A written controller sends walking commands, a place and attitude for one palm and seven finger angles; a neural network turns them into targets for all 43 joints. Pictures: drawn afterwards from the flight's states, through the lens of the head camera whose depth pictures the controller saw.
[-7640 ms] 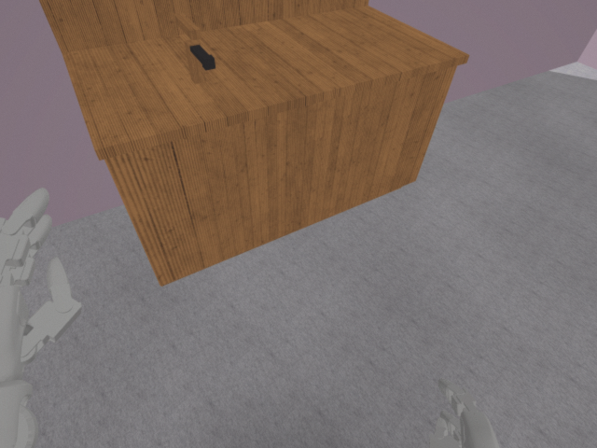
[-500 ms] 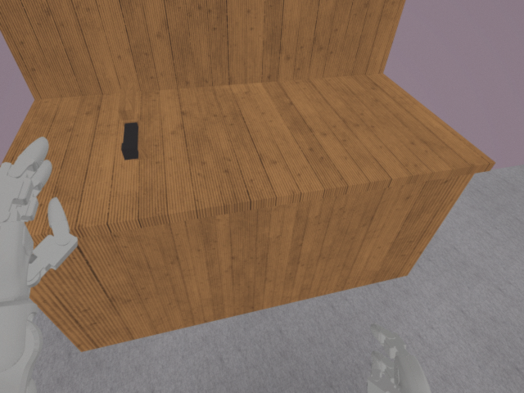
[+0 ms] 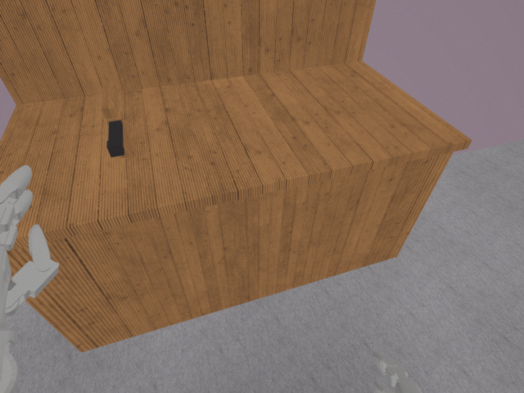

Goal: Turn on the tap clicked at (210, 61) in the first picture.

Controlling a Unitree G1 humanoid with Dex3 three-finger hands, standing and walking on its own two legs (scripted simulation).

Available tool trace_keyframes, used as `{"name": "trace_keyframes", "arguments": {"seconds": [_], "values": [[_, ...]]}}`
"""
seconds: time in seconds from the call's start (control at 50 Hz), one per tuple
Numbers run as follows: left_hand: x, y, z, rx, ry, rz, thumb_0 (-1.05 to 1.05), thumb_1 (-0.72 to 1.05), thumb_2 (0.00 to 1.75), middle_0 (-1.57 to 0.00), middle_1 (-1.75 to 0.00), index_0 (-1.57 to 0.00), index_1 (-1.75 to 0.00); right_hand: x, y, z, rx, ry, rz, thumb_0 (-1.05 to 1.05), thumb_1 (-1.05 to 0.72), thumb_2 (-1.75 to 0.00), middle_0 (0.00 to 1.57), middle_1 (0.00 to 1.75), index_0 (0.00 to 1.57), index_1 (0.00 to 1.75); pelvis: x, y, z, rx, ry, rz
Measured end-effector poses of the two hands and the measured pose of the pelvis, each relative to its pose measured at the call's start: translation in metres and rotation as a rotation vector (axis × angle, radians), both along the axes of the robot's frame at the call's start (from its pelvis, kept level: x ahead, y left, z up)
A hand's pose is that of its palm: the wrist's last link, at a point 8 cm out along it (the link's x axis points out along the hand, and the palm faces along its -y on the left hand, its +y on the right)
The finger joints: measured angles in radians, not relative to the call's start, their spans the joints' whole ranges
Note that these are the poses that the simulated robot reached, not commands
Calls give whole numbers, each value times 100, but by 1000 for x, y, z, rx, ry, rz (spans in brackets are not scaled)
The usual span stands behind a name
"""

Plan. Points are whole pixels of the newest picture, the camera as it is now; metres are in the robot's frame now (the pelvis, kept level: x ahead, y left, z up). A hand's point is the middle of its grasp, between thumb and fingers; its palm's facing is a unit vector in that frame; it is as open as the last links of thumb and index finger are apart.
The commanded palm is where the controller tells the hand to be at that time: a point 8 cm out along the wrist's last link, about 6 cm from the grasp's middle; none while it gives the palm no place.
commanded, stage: come to a stop and stand still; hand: left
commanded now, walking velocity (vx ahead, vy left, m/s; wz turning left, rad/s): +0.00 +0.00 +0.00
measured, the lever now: (115, 148) +0.58 +0.37 +0.06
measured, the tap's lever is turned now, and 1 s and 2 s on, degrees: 0 0 0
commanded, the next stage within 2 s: look again from close up in 0.28 s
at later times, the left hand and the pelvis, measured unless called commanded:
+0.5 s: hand (42, 255) +0.22 +0.27 +0.17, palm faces +0.38 -0.84 -0.40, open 7.4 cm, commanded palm +0.16 +0.31 +0.18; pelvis +0.00 +0.03 +0.01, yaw -1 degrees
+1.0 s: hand (10, 256) +0.22 +0.31 +0.17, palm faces +0.42 -0.83 -0.37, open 7.4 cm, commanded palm +0.16 +0.35 +0.18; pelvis +0.01 +0.06 +0.00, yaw +1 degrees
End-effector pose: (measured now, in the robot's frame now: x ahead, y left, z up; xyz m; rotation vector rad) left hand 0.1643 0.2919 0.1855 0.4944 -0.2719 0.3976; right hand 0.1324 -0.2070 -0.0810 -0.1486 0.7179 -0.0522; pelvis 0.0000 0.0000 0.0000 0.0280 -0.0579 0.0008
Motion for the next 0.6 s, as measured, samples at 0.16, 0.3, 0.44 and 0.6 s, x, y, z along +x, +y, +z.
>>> {"name": "trace_keyframes", "arguments": {"seconds": [0.16, 0.3, 0.44, 0.6], "values": [[-5, -15, 15, -4, -50, -32, 1, 89, 90, -21, -30, -21, -30, -7, -17, 3, -42, 53, 3, 1, -90, -90, 20, 30, 20, 30, -11, -6, 9, 11, 37, -22], [13, -6, 4, -40, -12, -17, 1, 89, 90, -21, -30, -21, -30, 6, -32, 14, -103, -15, -58, 1, -90, -90, 20, 30, 20, 30, -4, 6, 10, 3, 64, -21], [17, 10, 0, -32, 1, -54, 1, 89, 90, -21, -30, -21, -30, 22, -17, 18, -114, -28, -75, 1, -90, -90, 20, 30, 20, 30, -2, 25, 7, -16, 44, -22], [5, 38, 6, -11, -7, -56, 1, 89, 90, -21, -30, -21, -30, 29, 28, 21, -72, -59, -44, 1, -90, -90, 20, 30, 20, 30, -5, 48, 7, -26, 31, -18]]}}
